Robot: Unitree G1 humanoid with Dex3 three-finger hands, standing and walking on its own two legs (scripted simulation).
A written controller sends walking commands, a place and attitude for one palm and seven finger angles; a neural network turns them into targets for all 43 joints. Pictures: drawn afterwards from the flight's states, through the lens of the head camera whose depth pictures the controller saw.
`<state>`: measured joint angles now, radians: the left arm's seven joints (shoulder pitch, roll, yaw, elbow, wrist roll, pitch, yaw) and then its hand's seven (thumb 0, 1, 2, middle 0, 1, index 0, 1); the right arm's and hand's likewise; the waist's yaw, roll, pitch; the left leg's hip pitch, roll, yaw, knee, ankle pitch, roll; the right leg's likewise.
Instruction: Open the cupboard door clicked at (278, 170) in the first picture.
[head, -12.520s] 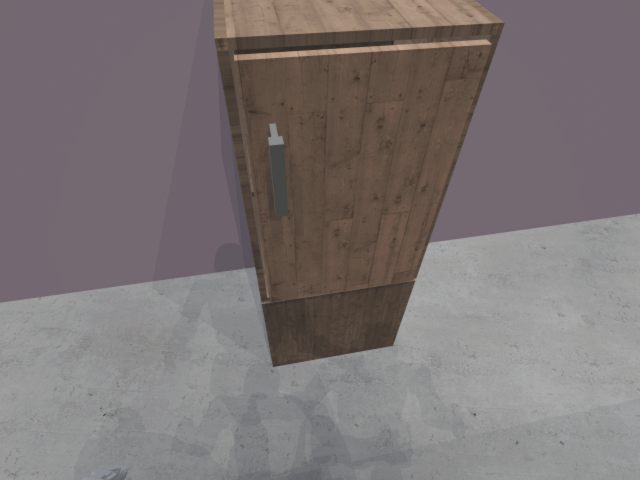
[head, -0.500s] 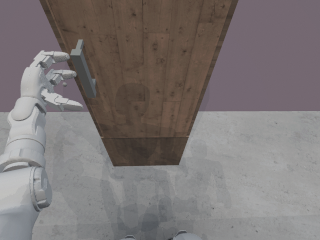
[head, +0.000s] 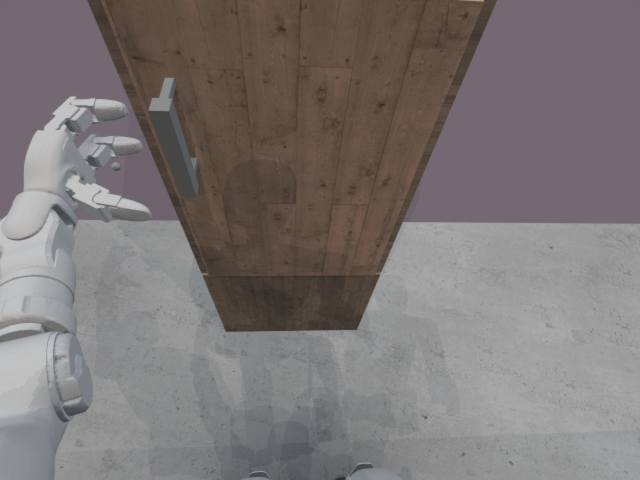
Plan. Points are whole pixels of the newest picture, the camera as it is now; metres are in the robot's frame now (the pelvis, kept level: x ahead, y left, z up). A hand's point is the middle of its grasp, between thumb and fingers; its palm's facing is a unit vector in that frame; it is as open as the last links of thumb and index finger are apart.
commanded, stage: move the hooked fingers beside the handle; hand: left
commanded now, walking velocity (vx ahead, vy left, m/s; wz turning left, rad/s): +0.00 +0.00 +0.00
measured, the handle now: (179, 141) +0.51 +0.16 +0.11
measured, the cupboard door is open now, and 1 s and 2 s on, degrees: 0 0 0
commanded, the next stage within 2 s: slide the fingers in behind the handle in 0.62 s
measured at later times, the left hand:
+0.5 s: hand (106, 169) +0.46 +0.24 +0.10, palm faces -0.01 -1.00 +0.01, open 14.0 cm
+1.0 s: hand (124, 171) +0.45 +0.22 +0.11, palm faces -0.03 -1.00 +0.02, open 14.0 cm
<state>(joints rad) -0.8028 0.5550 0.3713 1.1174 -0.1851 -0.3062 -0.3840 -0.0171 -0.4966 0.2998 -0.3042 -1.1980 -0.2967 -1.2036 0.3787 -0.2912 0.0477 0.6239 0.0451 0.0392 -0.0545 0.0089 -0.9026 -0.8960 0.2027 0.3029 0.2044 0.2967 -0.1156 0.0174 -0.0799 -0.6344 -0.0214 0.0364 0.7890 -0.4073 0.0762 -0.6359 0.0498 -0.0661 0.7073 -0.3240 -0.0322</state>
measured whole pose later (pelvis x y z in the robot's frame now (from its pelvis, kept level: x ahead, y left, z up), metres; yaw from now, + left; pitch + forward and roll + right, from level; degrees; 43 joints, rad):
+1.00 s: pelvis +0.00 +0.01 +0.00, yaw +1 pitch +14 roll -3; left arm -0.79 0.48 0.32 1.06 -0.19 -0.30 -0.34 -0.02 -0.50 0.30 -0.30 -1.20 -0.30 -1.20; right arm 0.38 -0.28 0.04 0.64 0.04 0.04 -0.04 0.01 -0.90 -0.90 0.20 0.30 0.20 0.30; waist -0.10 0.02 -0.09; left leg -0.63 -0.03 0.03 0.81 -0.41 0.09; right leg -0.63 0.04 -0.07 0.72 -0.33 -0.02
